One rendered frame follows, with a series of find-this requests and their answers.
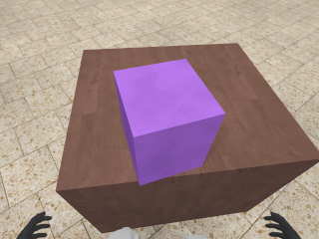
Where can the left robot hand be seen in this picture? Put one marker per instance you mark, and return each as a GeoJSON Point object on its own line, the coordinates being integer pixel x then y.
{"type": "Point", "coordinates": [31, 227]}

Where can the pedestal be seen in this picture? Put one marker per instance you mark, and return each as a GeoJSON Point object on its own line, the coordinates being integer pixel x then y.
{"type": "Point", "coordinates": [259, 146]}

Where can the left robot thigh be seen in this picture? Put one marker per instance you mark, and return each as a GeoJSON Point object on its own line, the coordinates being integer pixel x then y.
{"type": "Point", "coordinates": [125, 233]}

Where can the right robot hand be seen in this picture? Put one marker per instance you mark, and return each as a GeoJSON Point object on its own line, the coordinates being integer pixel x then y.
{"type": "Point", "coordinates": [283, 225]}

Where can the carton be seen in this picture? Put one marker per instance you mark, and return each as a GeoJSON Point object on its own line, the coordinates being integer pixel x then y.
{"type": "Point", "coordinates": [169, 116]}

